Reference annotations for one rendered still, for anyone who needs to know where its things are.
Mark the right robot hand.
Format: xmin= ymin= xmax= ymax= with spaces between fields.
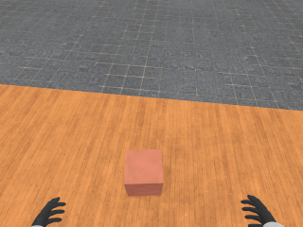
xmin=241 ymin=195 xmax=276 ymax=227

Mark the left robot hand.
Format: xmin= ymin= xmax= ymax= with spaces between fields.
xmin=31 ymin=197 xmax=66 ymax=227

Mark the carton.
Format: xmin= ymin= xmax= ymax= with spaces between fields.
xmin=124 ymin=148 xmax=164 ymax=197

